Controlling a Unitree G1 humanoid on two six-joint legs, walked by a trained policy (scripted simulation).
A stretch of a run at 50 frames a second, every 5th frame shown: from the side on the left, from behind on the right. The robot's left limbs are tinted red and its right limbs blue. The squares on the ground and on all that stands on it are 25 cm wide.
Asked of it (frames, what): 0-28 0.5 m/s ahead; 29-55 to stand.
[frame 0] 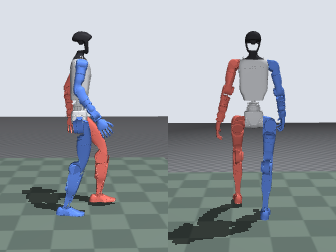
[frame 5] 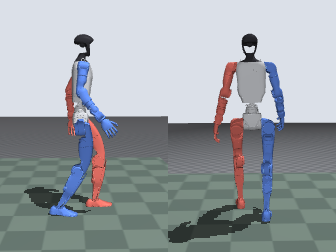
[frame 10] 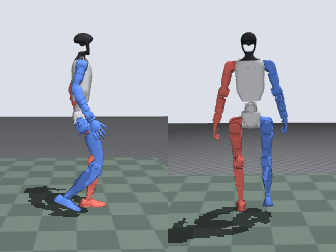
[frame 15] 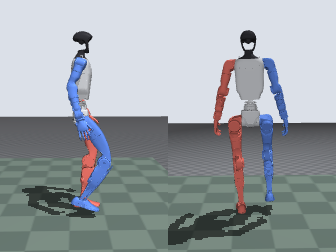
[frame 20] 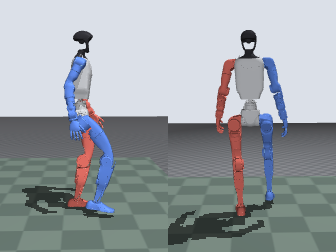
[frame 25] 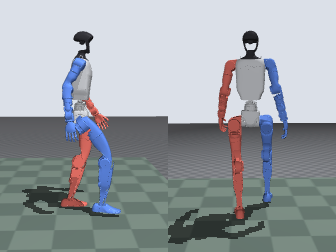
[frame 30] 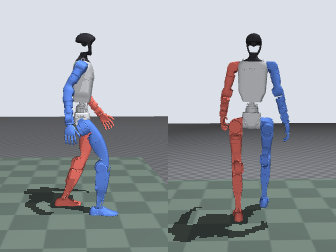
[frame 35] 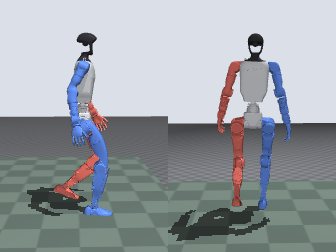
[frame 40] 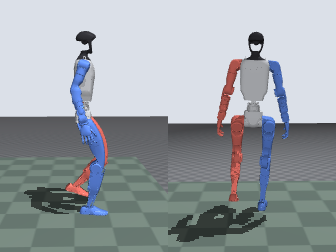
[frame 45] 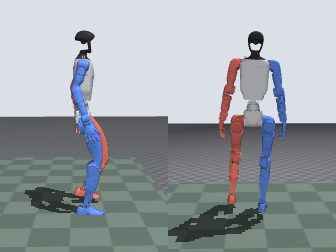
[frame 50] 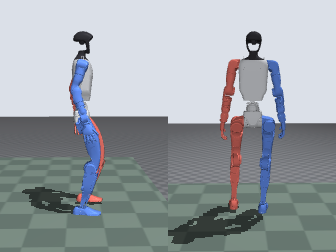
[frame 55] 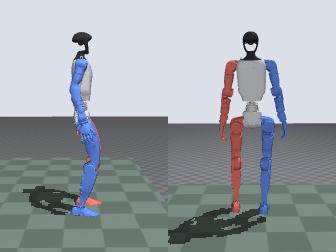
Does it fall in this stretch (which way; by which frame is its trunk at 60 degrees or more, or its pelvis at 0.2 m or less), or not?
no
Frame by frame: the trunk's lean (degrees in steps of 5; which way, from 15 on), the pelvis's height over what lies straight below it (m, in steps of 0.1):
0: 0, 0.8
5: 5, 0.8
10: 5, 0.8
15: 5, 0.8
20: 5, 0.8
25: 5, 0.8
30: 5, 0.8
35: 5, 0.8
40: 5, 0.8
45: 5, 0.8
50: 0, 0.8
55: 0, 0.8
